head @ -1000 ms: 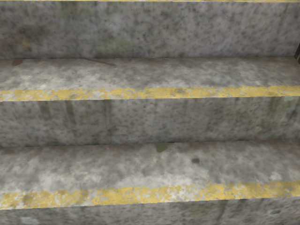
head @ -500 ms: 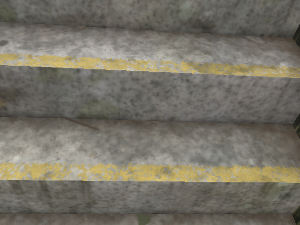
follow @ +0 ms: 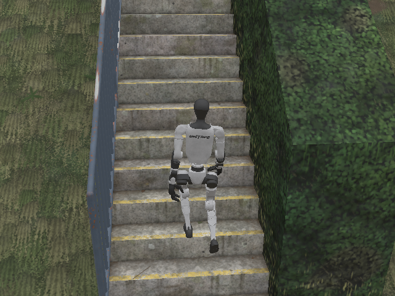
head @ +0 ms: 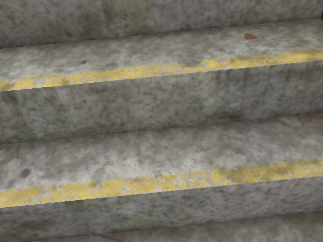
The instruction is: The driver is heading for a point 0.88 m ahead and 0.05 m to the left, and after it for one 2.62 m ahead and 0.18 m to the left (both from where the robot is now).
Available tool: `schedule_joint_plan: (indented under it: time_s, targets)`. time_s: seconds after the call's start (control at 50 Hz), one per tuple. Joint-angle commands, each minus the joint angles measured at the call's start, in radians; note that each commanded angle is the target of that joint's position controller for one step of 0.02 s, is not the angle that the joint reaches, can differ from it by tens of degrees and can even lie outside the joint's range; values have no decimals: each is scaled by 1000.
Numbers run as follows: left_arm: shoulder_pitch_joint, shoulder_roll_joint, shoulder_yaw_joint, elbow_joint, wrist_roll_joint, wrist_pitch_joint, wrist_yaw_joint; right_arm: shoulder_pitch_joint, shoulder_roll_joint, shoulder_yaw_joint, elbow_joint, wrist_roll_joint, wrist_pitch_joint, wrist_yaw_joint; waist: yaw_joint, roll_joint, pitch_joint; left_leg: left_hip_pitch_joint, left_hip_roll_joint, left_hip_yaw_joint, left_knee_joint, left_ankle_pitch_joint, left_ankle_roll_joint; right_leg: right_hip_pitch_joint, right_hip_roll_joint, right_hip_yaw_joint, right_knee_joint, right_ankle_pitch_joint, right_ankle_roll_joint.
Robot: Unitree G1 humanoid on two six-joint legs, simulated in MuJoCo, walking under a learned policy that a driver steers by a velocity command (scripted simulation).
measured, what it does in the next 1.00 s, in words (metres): climbs: right foot 0.21 m higher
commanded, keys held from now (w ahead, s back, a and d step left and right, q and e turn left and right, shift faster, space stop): w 1.00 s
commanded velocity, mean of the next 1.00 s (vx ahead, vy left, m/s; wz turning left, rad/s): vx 0.50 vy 0.00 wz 0.00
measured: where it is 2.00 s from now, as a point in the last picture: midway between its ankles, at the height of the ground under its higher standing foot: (176, 61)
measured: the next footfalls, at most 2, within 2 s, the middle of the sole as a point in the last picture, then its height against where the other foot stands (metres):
right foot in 0.46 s outside the picture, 0.21 m higher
left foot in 1.04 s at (164, 161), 0.21 m higher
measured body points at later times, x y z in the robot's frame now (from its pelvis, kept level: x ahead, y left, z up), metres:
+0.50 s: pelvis +0.22 -0.07 +0.16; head +0.23 -0.03 +0.61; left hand +0.49 +0.03 +0.10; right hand +0.07 -0.24 +0.03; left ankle +0.08 +0.07 -0.58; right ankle +0.33 -0.16 -0.42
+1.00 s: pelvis +0.43 -0.06 +0.35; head +0.45 -0.09 +0.80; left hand +0.29 +0.10 +0.21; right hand +0.71 -0.12 +0.30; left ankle +0.56 +0.04 -0.15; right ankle +0.34 -0.16 -0.41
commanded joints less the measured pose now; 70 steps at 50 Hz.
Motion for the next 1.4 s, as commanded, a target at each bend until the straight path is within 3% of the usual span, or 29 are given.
schedule_joint_plan:
  time_s: [0.02,0.06,0.14,0.16,0.32,0.36,0.4,0.42,0.46,0.48,0.5,0.52,0.54,0.58,0.64,0.72,0.84,0.92,0.96,0.98,1.0,1.04,1.06,1.08,1.1,1.14,1.18,1.28,1.4]
  targets:
    - [-463,-59,-22,-376,1,-48,-56,258,12,-15,198,11,13,1,-38,15,114,291,298,-876,-862,-263,131,-682,80,188,994,-167,-71]
    - [-348,-71,-45,-399,1,-34,-39,245,116,2,283,0,-16,24,71,-73,143,298,197,-546,-804,28,6,-765,70,211,975,-97,-111]
    - [-275,-37,-71,-375,-8,3,10,178,36,-11,276,-20,-28,43,150,-30,134,168,149,-194,-907,312,-13,-758,56,113,868,22,-34]
    - [-300,-42,-73,-355,-18,19,29,240,17,-8,295,-33,-35,45,114,-18,125,209,177,-218,-936,332,25,-824,70,73,1061,14,-7]
    - [-704,-17,-118,-535,-63,1,40,599,-45,-20,338,34,-49,-8,-95,85,137,608,267,-327,-1130,226,43,-1189,-60,-68,860,-118,94]
    - [-829,-16,-134,-607,-36,6,20,607,-92,-40,336,42,-38,-32,-114,80,134,609,274,-282,-1274,327,64,-1032,-127,-246,633,-184,114]
    - [-874,-84,-172,-660,-22,17,-4,601,-106,-53,347,80,-2,-64,-67,91,49,533,254,-127,-1327,786,64,-528,-123,-281,238,-346,57]
    - [-884,-29,-138,-652,-35,-1,-18,673,-114,-47,388,74,-26,-45,-62,138,-30,570,227,-85,-1227,1392,90,-273,-2,-423,139,-450,29]
    - [-491,130,-51,-549,-11,-1,-9,668,-249,-71,410,51,-47,-43,139,405,-195,937,299,-109,-894,2273,105,-141,49,-245,-16,-696,-51]
    - [-230,228,-9,-481,26,-2,-14,586,-278,-90,366,26,-75,-48,227,330,-346,818,298,-143,-657,2260,91,151,-54,45,-93,-591,-109]
    - [-83,320,35,-395,43,32,4,548,-190,-96,323,47,-96,-13,207,-12,-419,486,156,-180,-364,1841,87,377,-215,537,-484,-861,-203]
    - [11,386,72,-308,43,85,52,424,-94,-93,292,54,-121,18,217,-238,-372,155,-37,-275,119,722,41,468,-357,1020,-980,-1164,-270]
    - [-17,319,52,-248,41,97,65,255,-28,-96,194,61,-133,47,157,-224,-277,6,-82,-476,658,593,23,321,-370,1062,-1017,-1132,-159]
    - [-185,104,14,-180,52,80,40,99,57,-70,50,75,-116,45,15,-60,69,-215,-43,-426,823,577,54,-13,-332,596,-838,-963,-52]
    - [-262,-41,-20,-75,70,28,-7,198,118,-12,7,54,-91,17,-131,-34,147,-393,-57,-458,1007,599,129,-83,-229,186,-807,-532,65]
    - [-232,15,-28,-67,91,33,-10,182,124,32,-8,88,-44,-16,-144,-94,160,-649,-64,-389,1247,604,53,-97,-234,-25,-898,-351,80]
    - [-1,91,-13,-38,25,25,27,-175,90,63,-143,81,-69,-53,10,-111,149,-732,-4,-181,885,647,-59,-48,-216,-64,-1066,-381,64]
    - [225,138,23,16,9,54,86,-332,143,95,-202,76,-45,-23,74,-160,39,-746,139,-42,703,412,-64,449,-282,-17,-1165,-179,15]
    - [145,137,25,-4,-8,60,73,-405,137,96,-227,77,-62,22,34,-168,10,-360,90,58,314,250,3,387,-246,-170,-1188,385,8]
    - [161,148,18,24,-4,56,70,-371,126,88,-233,58,-63,26,2,-244,-60,-127,19,96,262,121,39,367,-256,-187,-1110,1026,-21]
    - [161,212,25,21,14,45,67,-265,73,62,-215,44,-62,26,-56,-324,-125,-18,-25,85,231,21,51,456,-286,-184,-1017,1511,-58]
    - [59,324,53,-10,-2,20,60,47,-76,-11,-155,29,-50,27,-225,-338,-269,267,-41,-94,-67,-74,68,564,-314,-146,-721,1803,-114]
    - [-36,297,52,-73,31,-19,44,273,-171,-55,-84,-7,-27,24,-276,-131,-358,587,113,-453,-202,109,131,282,-273,-116,-477,1614,-114]
    - [-90,203,49,-94,11,-49,1,457,-245,-97,3,-14,24,-15,-299,151,-392,805,262,-948,-702,-214,226,-56,-116,-64,-181,780,-103]
    - [-226,124,52,-123,7,-51,-31,489,-283,-123,76,-18,45,-47,-289,221,-340,758,356,-1343,-1041,-405,278,-303,83,128,435,-52,-34]
    - [-426,-38,4,-354,-4,-44,-61,249,-22,-49,131,-5,25,-42,-86,105,57,377,352,-1024,-923,-336,138,-697,80,233,1049,-211,-54]
    - [-316,-36,-16,-403,8,-35,-35,196,118,-24,233,-1,-5,5,67,-56,148,253,228,-571,-826,-14,-29,-759,55,216,1045,-133,-82]
    - [-244,-33,-52,-383,-35,17,48,127,43,-17,238,-45,-9,39,144,-14,190,88,138,-98,-911,539,-87,-757,90,99,1066,17,30]
    - [-681,-32,-93,-542,-13,-3,84,521,-60,-53,308,40,-13,-26,-64,118,103,506,161,-206,-1047,699,-39,-921,-22,-172,661,-111,98]
Velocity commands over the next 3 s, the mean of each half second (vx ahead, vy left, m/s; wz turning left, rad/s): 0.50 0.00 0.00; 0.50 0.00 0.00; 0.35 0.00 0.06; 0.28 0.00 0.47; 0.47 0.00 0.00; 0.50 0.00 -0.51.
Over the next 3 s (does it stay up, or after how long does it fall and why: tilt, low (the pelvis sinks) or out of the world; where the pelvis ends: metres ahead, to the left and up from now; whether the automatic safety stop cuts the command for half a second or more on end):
stays up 1.11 0.36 1.00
